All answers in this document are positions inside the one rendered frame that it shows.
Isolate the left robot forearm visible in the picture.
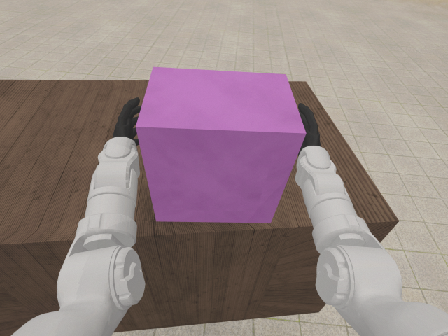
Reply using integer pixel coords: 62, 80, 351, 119
57, 136, 140, 306

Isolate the robot left upper arm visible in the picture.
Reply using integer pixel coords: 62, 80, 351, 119
11, 245, 145, 336

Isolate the robot right hand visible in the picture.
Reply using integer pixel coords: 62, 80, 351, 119
298, 103, 321, 156

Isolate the right robot forearm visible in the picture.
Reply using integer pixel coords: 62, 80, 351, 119
295, 146, 403, 292

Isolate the robot right upper arm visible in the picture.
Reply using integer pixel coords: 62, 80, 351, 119
316, 245, 448, 336

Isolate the carton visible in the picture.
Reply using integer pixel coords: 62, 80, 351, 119
136, 67, 306, 223

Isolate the pedestal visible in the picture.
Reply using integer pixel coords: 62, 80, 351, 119
0, 80, 399, 336

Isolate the robot left hand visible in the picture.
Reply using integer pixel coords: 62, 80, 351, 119
113, 97, 142, 146

